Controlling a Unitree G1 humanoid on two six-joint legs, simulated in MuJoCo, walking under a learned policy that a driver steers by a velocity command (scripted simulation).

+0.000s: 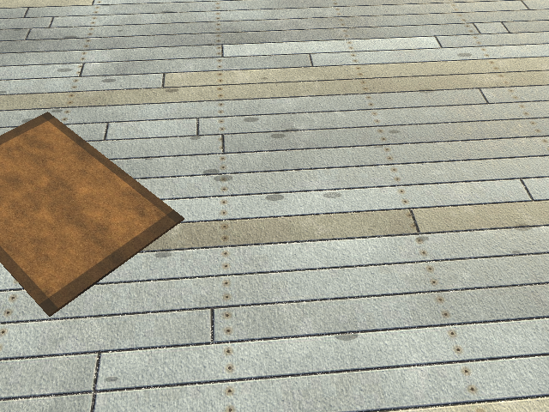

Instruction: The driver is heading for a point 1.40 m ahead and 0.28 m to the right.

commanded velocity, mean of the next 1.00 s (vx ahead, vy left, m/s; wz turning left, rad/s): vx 0.50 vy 0.00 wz -0.02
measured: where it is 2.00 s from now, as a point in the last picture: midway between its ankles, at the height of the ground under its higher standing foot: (312, 222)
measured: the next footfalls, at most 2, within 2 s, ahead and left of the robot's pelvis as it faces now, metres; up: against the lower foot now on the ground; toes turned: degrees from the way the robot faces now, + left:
right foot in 0.26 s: +0.33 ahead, -0.16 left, +0.00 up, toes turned -3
left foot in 0.80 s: +0.65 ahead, +0.07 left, +0.00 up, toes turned +3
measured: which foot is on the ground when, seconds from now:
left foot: down 0.00-0.28, up 0.30-0.78, down 0.80-1.00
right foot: up 0.00-0.24, down 0.26-0.82, up 0.84-1.00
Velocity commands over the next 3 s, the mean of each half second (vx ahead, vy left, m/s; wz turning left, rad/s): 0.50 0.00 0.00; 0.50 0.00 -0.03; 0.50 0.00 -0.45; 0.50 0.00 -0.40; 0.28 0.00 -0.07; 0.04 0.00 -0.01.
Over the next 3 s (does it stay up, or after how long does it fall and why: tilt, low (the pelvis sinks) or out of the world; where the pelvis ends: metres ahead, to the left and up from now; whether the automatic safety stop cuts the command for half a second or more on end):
stays up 1.38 -0.28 -0.01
